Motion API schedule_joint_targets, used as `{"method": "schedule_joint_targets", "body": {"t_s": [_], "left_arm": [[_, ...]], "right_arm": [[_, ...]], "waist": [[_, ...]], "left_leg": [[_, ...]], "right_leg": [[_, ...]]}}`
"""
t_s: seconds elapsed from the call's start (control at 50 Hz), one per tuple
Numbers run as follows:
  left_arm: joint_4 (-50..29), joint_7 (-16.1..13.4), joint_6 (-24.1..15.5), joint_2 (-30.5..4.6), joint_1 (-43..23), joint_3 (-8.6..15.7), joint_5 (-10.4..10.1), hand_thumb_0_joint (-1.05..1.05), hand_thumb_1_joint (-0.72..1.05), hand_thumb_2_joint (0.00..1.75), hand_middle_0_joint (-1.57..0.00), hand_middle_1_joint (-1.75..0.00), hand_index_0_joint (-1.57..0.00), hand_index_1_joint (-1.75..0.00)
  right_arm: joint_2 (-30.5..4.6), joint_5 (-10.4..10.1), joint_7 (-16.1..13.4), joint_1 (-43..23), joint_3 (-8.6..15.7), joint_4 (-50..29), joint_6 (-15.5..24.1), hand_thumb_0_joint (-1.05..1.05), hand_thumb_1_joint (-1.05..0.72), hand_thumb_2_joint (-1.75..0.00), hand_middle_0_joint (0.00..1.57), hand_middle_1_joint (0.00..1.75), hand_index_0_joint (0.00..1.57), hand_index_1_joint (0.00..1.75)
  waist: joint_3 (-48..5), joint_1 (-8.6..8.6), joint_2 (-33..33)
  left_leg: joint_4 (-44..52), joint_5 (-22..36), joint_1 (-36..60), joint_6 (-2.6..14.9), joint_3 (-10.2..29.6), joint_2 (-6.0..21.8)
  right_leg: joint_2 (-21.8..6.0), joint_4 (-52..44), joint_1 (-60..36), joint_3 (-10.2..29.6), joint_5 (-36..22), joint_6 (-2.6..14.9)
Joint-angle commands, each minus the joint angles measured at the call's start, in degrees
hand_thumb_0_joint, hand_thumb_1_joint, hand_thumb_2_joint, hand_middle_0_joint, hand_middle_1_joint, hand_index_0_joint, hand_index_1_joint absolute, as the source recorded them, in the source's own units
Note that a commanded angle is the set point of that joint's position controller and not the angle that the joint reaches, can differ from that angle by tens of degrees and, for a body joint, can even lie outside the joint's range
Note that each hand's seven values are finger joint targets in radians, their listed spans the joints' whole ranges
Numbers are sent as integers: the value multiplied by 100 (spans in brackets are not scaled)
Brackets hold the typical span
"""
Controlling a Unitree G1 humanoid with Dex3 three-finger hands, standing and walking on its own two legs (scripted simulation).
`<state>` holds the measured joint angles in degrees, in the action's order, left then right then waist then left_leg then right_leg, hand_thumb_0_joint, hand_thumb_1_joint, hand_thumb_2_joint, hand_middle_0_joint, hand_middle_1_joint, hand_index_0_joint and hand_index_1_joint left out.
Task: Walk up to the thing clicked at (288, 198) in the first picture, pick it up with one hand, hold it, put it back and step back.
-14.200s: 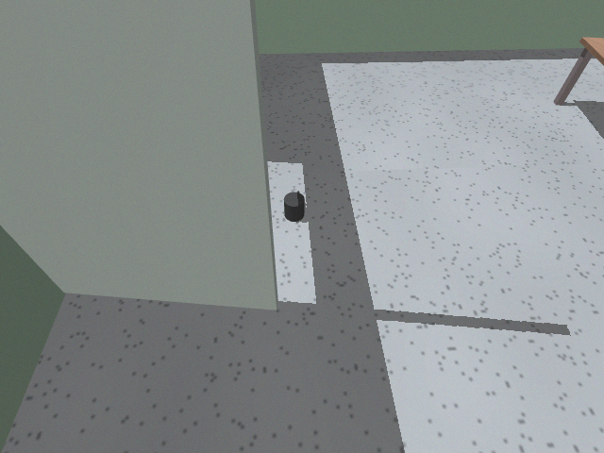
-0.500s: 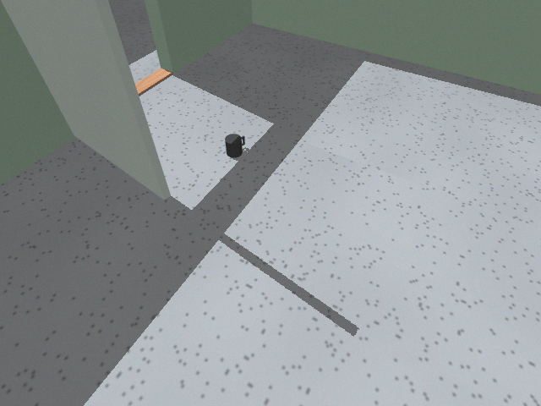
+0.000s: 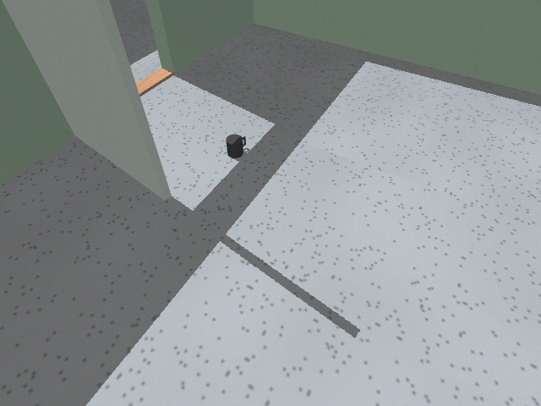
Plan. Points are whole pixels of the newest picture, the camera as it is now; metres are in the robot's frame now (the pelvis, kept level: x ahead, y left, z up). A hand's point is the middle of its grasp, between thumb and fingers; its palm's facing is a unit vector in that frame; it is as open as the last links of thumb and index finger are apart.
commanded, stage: stand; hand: left
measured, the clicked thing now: (237, 145) +1.54 +0.23 -0.73
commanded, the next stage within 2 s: walk up in 0.30 s
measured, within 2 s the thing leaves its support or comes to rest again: neither
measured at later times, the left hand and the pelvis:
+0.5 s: hand out of the picture +0.05 +0.30 -0.15, palm faces +0.08 -0.93 -0.37, open 7.4 cm; pelvis +0.02 +0.02 +0.00, yaw +2 degrees
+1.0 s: hand (90, 317) +0.29 +0.36 -0.15, palm faces -0.07 -0.94 -0.34, open 7.4 cm; pelvis +0.22 +0.08 -0.01, yaw -1 degrees
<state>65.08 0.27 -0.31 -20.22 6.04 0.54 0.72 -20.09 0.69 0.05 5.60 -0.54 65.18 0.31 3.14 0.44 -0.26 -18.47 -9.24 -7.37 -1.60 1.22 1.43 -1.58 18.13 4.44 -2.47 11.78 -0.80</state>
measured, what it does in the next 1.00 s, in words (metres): walks ahead: left foot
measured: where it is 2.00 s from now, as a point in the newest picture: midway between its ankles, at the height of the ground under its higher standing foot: (268, 273)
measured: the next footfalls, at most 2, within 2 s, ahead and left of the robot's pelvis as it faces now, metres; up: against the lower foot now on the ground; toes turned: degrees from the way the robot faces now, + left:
left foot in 0.60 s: +0.19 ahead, +0.19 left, +0.00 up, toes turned +7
right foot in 1.12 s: +0.47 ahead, -0.09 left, +0.00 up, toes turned -5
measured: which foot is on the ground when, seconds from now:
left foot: down 0.00-0.38, up 0.40-0.58, down 0.60-1.00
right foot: down 0.00-0.62, up 0.64-1.00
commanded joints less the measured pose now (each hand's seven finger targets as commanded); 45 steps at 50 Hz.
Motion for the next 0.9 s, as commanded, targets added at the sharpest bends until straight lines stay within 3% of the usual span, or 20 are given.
{"method": "schedule_joint_targets", "body": {"t_s": [0.0,0.26,0.28,0.3,0.34,0.36,0.38,0.42,0.46,0.52,0.56,0.58,0.6,0.62,0.64,0.66,0.72,0.8,0.84,0.88], "left_arm": [[-345,-58,-134,-1218,-133,209,-19,0,90,90,-20,-30,-20,-30],[-344,-58,-121,-1210,-108,214,-15,0,90,90,-20,-30,-20,-30],[-677,129,-214,-1843,233,611,84,0,90,90,-20,-30,-20,-30],[-617,183,-224,-1799,262,638,142,0,90,90,-20,-30,-20,-30],[-643,229,-261,-1913,626,752,158,0,90,90,-20,-30,-20,-30],[-649,188,-315,-2101,926,831,161,0,90,90,-20,-30,-20,-30],[-745,173,-379,-2132,885,838,184,0,90,90,-20,-30,-20,-30],[-837,172,-403,-2021,865,852,164,0,90,90,-20,-30,-20,-30],[-988,193,-394,-1898,507,800,170,0,90,90,-20,-30,-20,-30],[-1403,274,-382,-2036,-259,777,204,0,90,90,-20,-30,-20,-30],[-1470,322,-336,-1865,-383,721,139,0,90,90,-20,-30,-20,-30],[-1452,328,-320,-1585,-173,640,150,0,90,90,-20,-30,-20,-30],[-1436,338,-296,-1151,163,496,150,0,90,90,-20,-30,-20,-30],[-1489,311,-279,-943,413,418,90,0,90,90,-20,-30,-20,-30],[-1462,269,-224,-1462,504,494,47,0,90,90,-20,-30,-20,-30],[-1413,256,-221,-1629,696,496,51,0,90,90,-20,-30,-20,-30],[-969,316,-246,-1852,1182,601,-70,0,90,90,-20,-30,-20,-30],[-1084,446,-196,-1712,1052,602,-1,0,90,90,-20,-30,-20,-30],[-1264,502,-205,-1653,789,606,25,0,90,90,-20,-30,-20,-30],[-1431,551,-231,-1589,401,601,36,0,90,90,-20,-30,-20,-30]], "right_arm": [[-1201,-39,-64,-192,209,-324,140,0,-90,-90,20,30,20,30],[-1235,-30,-59,-186,215,-337,125,0,-90,-90,20,30,20,30],[-1758,69,109,164,631,-641,223,0,-90,-90,20,30,20,30],[-1798,120,180,-22,685,-687,225,0,-90,-90,20,30,20,30],[-1553,123,259,-681,637,-1035,201,0,-90,-90,20,30,20,30],[-1341,155,265,-959,613,-1199,215,0,-90,-90,20,30,20,30],[-1321,162,250,-1027,639,-1243,251,0,-90,-90,20,30,20,30],[-1430,111,312,-707,699,-1186,330,0,-90,-90,20,30,20,30],[-1398,130,433,-363,759,-1141,310,0,-90,-90,20,30,20,30],[-1417,100,501,245,854,-1115,292,0,-90,-90,20,30,20,30],[-1440,111,454,1083,981,-858,320,0,-90,-90,20,30,20,30],[-1632,141,382,1728,1080,-652,343,0,-90,-90,20,30,20,30],[-2050,197,279,2426,1228,-499,359,0,-90,-90,20,30,20,30],[-2485,273,206,2514,1257,-680,395,0,-90,-90,20,30,20,30],[-2618,135,210,1464,1220,-1080,409,0,-90,-90,20,30,20,30],[-2623,17,227,930,1187,-1270,415,0,-90,-90,20,30,20,30],[-1896,21,220,394,920,-1514,540,0,-90,-90,20,30,20,30],[-1814,-21,223,701,892,-1531,648,0,-90,-90,20,30,20,30],[-1889,-12,228,734,911,-1579,667,0,-90,-90,20,30,20,30],[-1861,-11,239,922,908,-1577,678,0,-90,-90,20,30,20,30]], "waist": [[-557,-23,30],[-369,-18,-53],[-997,22,61],[-531,127,-29],[185,491,409],[452,759,1101],[640,797,733],[371,645,473],[57,354,726],[228,-128,1264],[37,-551,726],[-379,-817,-104],[-727,-1129,-1580],[-628,-1072,-2187],[-365,-666,-1252],[54,-342,-1175],[265,61,-624],[505,54,-607],[593,4,-609],[643,-147,-511]], "left_leg": [[123,1210,209,242,467,611],[234,702,62,237,468,582],[-205,-2443,-26,667,524,354],[-349,-3085,-832,728,671,424],[-1229,-2480,-2597,445,8,56],[-2540,-1711,-3544,322,-349,-97],[-2817,-1560,-3845,254,141,156],[-2585,-1574,-3577,264,196,325],[-2373,-1537,-2798,213,16,332],[-1733,-859,-1008,207,-138,442],[-1137,18,504,140,-576,147],[-1266,-51,1626,194,-559,29],[-716,-1490,2395,394,278,445],[418,-3781,1955,762,2961,1629],[1270,-4705,786,1081,3983,2207],[1541,-4833,54,1297,3986,2396],[1001,-2975,-325,969,1721,1531],[1296,-2276,-466,1103,959,1493],[1329,-2087,-417,1293,723,1593],[1338,-1818,-205,1241,432,1428]], "right_leg": [[-673,-286,-37,478,-993,168],[-643,-399,60,489,-514,151],[-377,200,-122,336,2308,417],[-562,317,119,613,2996,547],[-1152,-535,-478,1449,3728,894],[-2018,-1314,-966,2416,3656,1274],[-2408,-1384,-1006,2682,2778,1529],[-2014,-1199,-1424,2195,1991,1500],[-1467,-1110,-965,1365,2344,1201],[-1367,-910,880,799,2257,1016],[-980,51,1864,144,2200,879],[-698,1245,2457,-138,1965,758],[-107,3231,3216,-488,2217,607],[632,4717,4007,385,2495,486],[357,5036,3607,962,1968,473],[-25,5120,3319,1129,1673,525],[-332,4388,2893,1071,629,326],[-420,3660,2801,797,38,28],[-529,3169,2878,660,-87,-25],[-525,2681,2982,525,-375,-10]]}}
